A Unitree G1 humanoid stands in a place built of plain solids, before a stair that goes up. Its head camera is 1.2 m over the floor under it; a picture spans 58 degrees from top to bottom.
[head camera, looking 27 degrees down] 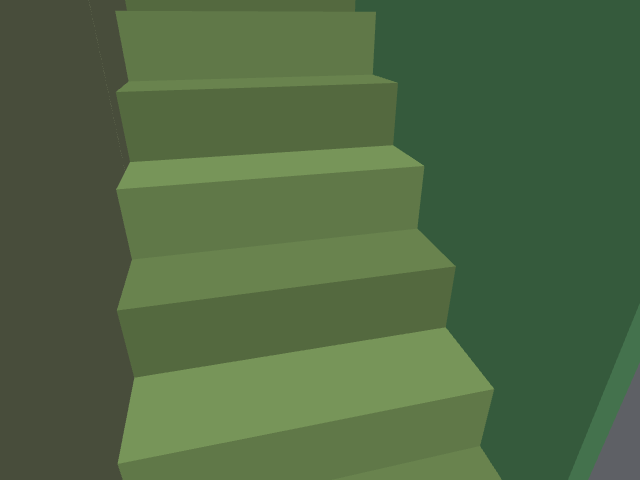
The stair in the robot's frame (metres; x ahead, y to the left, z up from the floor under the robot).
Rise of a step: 0.20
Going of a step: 0.24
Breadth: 0.85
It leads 13 degrees to the left of straight ahead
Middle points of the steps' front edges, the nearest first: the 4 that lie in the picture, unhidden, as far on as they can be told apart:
0.67 -0.01 0.41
0.90 0.05 0.61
1.13 0.10 0.82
1.37 0.16 1.02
